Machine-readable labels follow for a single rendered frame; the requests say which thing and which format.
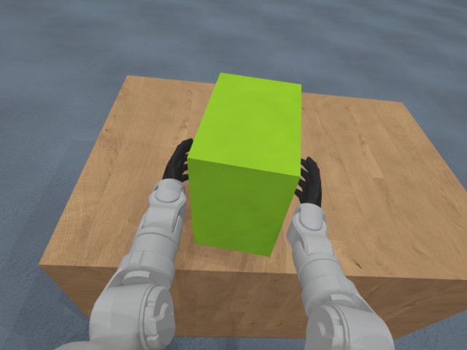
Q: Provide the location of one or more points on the left robot forearm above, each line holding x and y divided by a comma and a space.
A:
155, 244

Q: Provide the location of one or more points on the robot left hand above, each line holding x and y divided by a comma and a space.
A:
176, 167

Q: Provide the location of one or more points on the left robot upper arm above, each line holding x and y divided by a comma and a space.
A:
133, 317

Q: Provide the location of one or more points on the right robot upper arm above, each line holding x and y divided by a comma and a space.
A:
335, 327

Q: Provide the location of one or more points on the pedestal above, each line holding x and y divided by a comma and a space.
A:
396, 217

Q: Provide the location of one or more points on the right robot forearm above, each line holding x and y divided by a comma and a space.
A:
317, 266

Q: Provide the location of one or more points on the carton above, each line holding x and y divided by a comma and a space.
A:
245, 163

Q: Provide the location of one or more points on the robot right hand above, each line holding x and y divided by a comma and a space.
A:
312, 190

